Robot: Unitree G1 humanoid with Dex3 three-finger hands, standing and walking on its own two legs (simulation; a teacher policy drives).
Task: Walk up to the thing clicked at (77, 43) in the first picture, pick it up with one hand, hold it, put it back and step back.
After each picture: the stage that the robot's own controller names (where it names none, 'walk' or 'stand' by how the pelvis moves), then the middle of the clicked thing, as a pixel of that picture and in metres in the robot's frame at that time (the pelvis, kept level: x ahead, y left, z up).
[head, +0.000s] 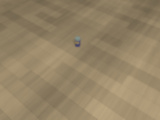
stand; (77, 41) +1.45 +0.05 -0.72
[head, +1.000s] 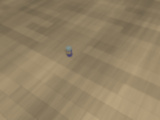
walk; (69, 51) +1.32 +0.22 -0.71
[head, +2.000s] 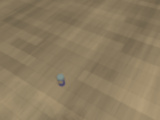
walk; (61, 80) +0.88 +0.26 -0.71
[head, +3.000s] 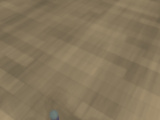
walk; (54, 117) +0.54 +0.21 -0.69
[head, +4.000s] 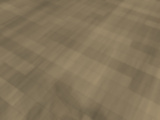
stand; out of the picture +0.41 +0.20 -0.72
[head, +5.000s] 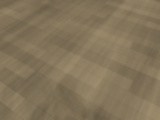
walk; out of the picture +0.40 +0.21 -0.72
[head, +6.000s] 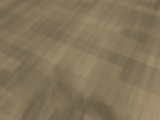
walk; out of the picture +0.36 +0.27 -0.70
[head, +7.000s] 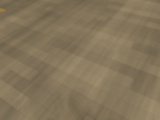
walk; out of the picture +0.45 +0.26 -0.71
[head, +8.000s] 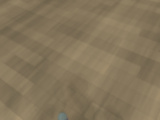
walk; (63, 119) +0.48 +0.20 -0.68
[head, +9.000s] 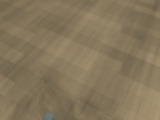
stand; (49, 119) +0.43 +0.21 -0.69
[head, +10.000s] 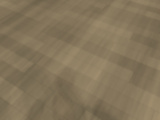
stand; out of the picture +0.39 +0.21 -0.69
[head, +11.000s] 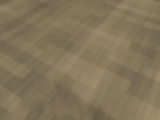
stand; out of the picture +0.37 +0.21 -0.73
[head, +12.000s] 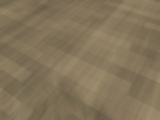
stand; out of the picture +0.35 +0.22 -0.73
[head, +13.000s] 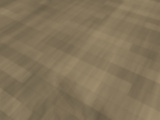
stand; out of the picture +0.34 +0.22 -0.73
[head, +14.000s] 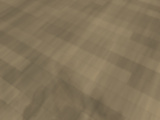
go down; out of the picture +0.36 +0.22 -0.72
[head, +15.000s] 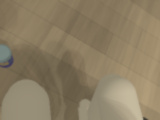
go down; (3, 56) +0.44 +0.24 -0.28
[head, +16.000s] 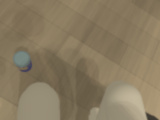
close in; (23, 62) +0.44 +0.23 -0.30
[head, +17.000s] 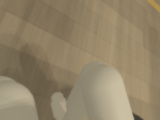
close in; out of the picture +0.43 +0.27 -0.23
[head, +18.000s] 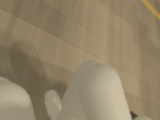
close; out of the picture +0.42 +0.28 -0.23
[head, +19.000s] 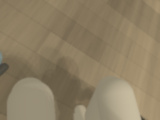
lift; out of the picture +0.37 +0.28 -0.12
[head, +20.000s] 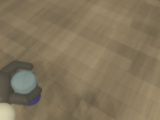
lift; (27, 89) +0.33 +0.18 +0.03
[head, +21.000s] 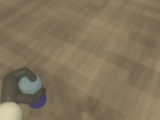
hold; (34, 91) +0.33 +0.17 +0.01
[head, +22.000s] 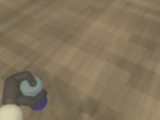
hold; (35, 93) +0.33 +0.17 +0.00
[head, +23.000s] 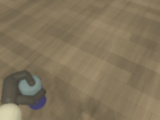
crouch; (33, 93) +0.33 +0.18 +0.00
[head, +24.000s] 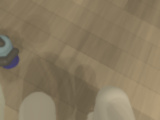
crouch; (4, 53) +0.45 +0.23 -0.09
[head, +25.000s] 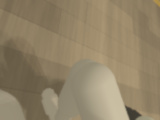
lower; out of the picture +0.44 +0.29 -0.23
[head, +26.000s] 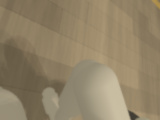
lower; out of the picture +0.43 +0.30 -0.23
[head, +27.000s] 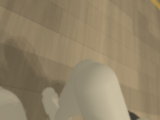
lower; out of the picture +0.44 +0.30 -0.23
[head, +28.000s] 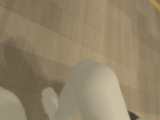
lower; out of the picture +0.44 +0.30 -0.23
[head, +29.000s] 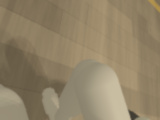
loosen; out of the picture +0.44 +0.30 -0.23
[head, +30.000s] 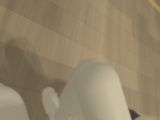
withdraw; out of the picture +0.43 +0.30 -0.23
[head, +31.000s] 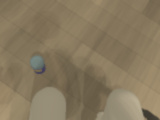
walk; (38, 65) +0.46 +0.22 -0.37
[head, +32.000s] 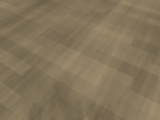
stand; out of the picture +0.38 +0.20 -0.66
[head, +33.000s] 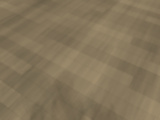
stand; out of the picture +0.39 +0.21 -0.67
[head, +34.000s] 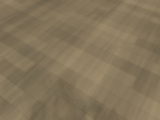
stand; out of the picture +0.39 +0.21 -0.67
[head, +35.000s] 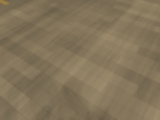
stand; out of the picture +0.40 +0.20 -0.72
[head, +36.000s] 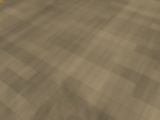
stand; out of the picture +0.37 +0.22 -0.73
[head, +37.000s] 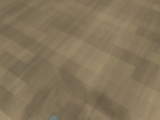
walk; out of the picture +0.40 +0.21 -0.72
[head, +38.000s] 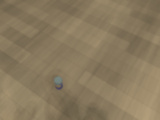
walk; (58, 83) +0.70 +0.17 -0.70
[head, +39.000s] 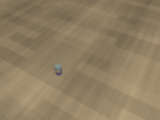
stand; (58, 69) +1.03 +0.29 -0.70
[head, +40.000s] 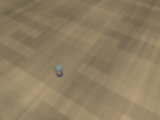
stand; (59, 71) +0.99 +0.22 -0.72
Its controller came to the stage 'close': yes
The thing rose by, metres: 0.72
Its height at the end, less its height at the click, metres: +0.00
